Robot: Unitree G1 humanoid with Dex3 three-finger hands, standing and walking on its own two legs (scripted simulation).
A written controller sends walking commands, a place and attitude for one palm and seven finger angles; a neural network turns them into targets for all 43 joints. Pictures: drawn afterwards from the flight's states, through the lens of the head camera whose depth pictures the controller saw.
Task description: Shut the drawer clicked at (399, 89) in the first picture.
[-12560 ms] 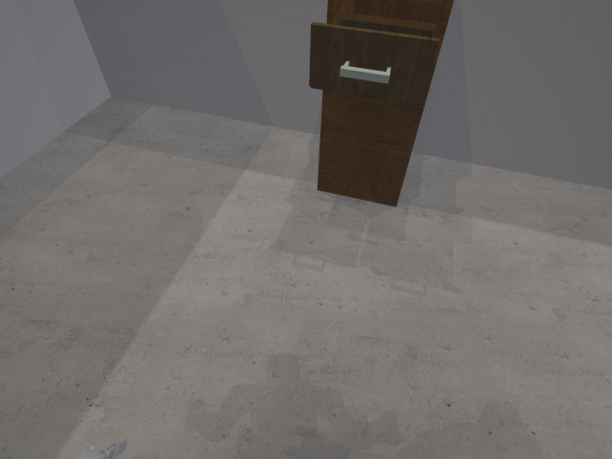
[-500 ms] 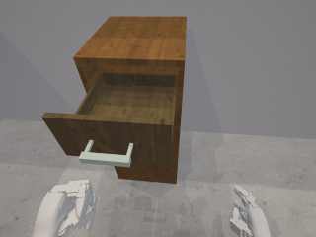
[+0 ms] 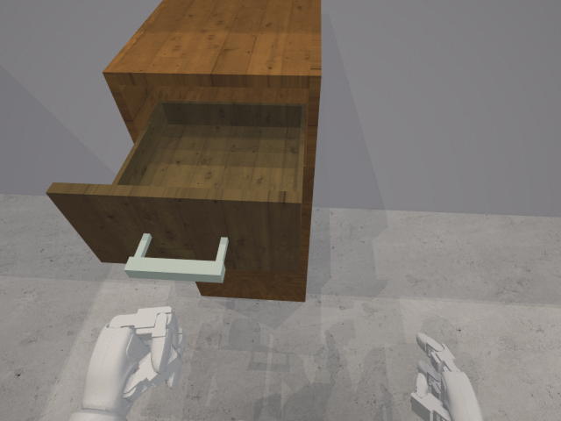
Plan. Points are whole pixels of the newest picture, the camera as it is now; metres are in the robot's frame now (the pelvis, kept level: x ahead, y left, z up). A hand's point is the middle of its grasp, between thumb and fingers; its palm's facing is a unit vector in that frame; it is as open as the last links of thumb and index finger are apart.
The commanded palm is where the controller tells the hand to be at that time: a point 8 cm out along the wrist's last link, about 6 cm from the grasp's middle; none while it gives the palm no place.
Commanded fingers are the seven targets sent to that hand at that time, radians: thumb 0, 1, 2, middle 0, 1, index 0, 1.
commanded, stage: bring the fist close to the handle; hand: left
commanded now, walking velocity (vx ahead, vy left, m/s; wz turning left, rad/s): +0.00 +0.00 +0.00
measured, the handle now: (180, 256) +0.34 +0.17 +0.05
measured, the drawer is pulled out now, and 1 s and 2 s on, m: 0.27 0.27 0.19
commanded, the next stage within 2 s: push the drawer shut in 0.68 s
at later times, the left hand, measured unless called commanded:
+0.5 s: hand (185, 335) +0.22 +0.13 +0.06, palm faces -0.04 -1.00 -0.04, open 3.2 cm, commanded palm +0.19 +0.19 +0.06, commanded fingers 0.00 0.90 0.90 -1.40 -1.60 -1.40 -1.60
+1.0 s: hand (201, 329) +0.23 +0.12 +0.05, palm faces -0.09 -1.00 -0.03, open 3.2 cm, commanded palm +0.22 +0.18 +0.06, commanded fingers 0.00 0.90 0.90 -1.40 -1.60 -1.40 -1.60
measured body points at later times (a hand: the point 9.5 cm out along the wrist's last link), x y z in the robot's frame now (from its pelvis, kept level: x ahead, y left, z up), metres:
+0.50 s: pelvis +0.00 +0.01 -0.02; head +0.04 +0.00 +0.43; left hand +0.22 +0.19 +0.06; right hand +0.17 -0.22 -0.09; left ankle +0.01 +0.11 -0.69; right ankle -0.01 -0.08 -0.69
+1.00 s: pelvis +0.00 +0.01 -0.02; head +0.05 +0.00 +0.43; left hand +0.23 +0.17 +0.05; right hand +0.17 -0.22 -0.10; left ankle +0.01 +0.11 -0.69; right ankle -0.01 -0.08 -0.69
